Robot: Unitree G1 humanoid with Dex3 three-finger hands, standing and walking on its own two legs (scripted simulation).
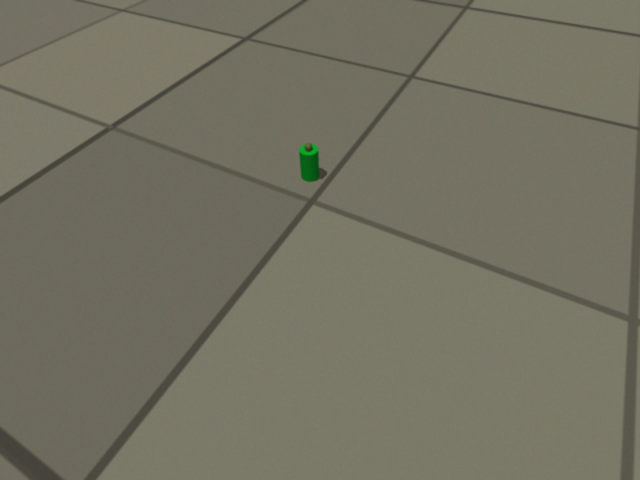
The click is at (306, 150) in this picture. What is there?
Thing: necked bottle
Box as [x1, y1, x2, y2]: [299, 143, 318, 181]
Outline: 307,143 302,145 299,149 301,176 304,180 312,181 318,177 317,147 315,145
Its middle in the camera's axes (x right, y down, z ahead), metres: -0.07 -0.40 +1.84
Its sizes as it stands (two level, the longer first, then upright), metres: 0.088 0.088 0.191
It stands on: the floor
